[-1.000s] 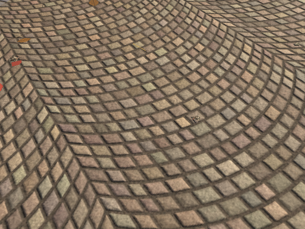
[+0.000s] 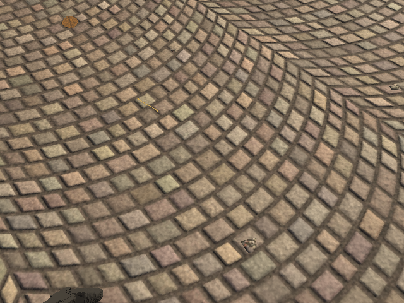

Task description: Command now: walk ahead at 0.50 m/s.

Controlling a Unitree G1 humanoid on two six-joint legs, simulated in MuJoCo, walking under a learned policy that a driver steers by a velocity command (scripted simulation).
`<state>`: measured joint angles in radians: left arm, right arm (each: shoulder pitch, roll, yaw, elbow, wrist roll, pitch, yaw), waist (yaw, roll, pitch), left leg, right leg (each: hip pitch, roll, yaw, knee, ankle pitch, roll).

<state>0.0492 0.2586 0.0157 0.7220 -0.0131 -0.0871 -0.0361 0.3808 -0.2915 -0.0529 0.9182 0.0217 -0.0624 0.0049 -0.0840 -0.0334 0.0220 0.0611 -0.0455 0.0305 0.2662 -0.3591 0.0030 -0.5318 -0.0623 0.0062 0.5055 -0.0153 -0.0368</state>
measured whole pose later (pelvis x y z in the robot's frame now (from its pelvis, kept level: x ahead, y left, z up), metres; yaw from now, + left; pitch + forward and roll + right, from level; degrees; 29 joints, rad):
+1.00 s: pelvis +0.54 +0.00 +0.01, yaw -14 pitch +1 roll +3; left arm 0.13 0.26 0.06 0.74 -0.02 -0.02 -0.04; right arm 0.28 -0.28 -0.07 0.92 0.00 -0.08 -0.01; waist -0.07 -0.03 0.04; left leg 0.07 -0.02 0.25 0.22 -0.30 0.00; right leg -0.65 -0.11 0.00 0.69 -0.01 -0.03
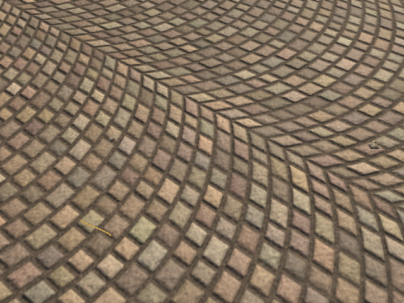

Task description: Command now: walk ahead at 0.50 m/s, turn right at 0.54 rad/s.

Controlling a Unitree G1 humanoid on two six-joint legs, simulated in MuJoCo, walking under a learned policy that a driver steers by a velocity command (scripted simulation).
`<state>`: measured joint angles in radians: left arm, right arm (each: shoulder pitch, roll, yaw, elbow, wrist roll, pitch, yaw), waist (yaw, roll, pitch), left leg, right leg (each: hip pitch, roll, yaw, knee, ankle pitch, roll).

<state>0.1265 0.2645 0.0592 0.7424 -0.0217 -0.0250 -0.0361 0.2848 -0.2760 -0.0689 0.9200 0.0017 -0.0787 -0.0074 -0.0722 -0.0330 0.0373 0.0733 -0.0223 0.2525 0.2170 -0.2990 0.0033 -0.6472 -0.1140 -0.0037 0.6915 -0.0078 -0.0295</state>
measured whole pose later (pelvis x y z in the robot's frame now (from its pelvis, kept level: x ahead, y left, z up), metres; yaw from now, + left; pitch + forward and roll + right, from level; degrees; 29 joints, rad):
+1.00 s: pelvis +0.53 -0.11 +0.01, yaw -24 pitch +2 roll +2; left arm 0.06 0.26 0.04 0.64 0.00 -0.07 -0.01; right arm 0.38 -0.27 -0.05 0.90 0.02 -0.06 0.01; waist -0.11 -0.03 0.04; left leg -0.07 -0.03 0.00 0.31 -0.27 0.01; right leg -0.56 -0.05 0.07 0.57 -0.02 0.01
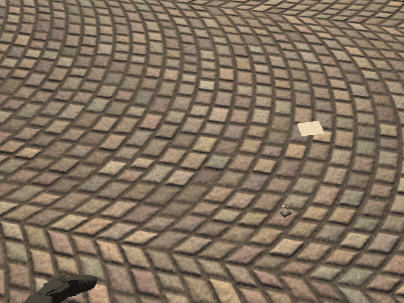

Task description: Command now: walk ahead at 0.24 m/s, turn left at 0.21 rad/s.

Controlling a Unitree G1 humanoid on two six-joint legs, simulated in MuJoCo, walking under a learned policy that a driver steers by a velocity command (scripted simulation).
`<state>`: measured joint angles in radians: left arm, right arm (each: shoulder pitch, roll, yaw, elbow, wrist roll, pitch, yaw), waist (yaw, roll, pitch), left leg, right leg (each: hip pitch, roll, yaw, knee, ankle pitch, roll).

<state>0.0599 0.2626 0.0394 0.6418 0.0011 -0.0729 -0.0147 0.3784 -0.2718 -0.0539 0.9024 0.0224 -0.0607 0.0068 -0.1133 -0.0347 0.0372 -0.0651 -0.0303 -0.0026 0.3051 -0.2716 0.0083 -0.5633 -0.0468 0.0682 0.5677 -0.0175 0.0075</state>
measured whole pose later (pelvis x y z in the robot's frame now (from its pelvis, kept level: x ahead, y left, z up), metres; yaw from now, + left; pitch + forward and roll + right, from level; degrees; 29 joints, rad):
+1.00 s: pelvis +0.11 -0.01 -0.01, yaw +35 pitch +2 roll -1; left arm 0.12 0.29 0.08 0.78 0.02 -0.02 0.01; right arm 0.16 -0.34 -0.08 0.62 0.02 0.05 -0.03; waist -0.01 0.05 0.03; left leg -0.44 -0.11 -0.18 0.85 -0.48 0.00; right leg -0.26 0.03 0.03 0.48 -0.24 -0.01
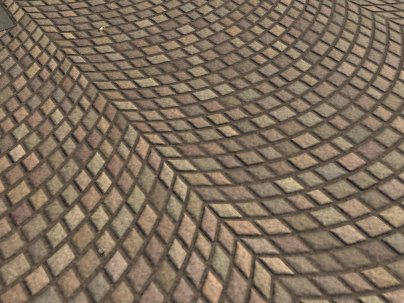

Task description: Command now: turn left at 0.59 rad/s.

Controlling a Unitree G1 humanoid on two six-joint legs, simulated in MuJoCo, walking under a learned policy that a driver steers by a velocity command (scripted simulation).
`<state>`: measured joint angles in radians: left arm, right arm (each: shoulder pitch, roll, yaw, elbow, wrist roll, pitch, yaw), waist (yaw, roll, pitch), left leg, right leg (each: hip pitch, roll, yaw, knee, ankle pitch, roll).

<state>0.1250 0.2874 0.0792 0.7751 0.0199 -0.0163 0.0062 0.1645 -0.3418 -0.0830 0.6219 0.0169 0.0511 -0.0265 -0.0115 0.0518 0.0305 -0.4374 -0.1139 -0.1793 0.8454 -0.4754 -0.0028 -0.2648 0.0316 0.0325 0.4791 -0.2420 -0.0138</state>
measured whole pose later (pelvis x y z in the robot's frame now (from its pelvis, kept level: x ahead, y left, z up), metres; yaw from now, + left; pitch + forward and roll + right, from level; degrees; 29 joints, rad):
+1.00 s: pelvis +0.03 +0.04 +0.01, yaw +35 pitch +1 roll +0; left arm 0.27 0.29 0.07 0.75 0.00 -0.05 0.02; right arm 0.23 -0.35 -0.08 0.60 0.02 0.02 -0.01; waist 0.03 0.05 0.00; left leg -0.56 -0.04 -0.10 1.08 -0.33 -0.02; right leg -0.15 0.01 -0.01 0.40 -0.28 -0.02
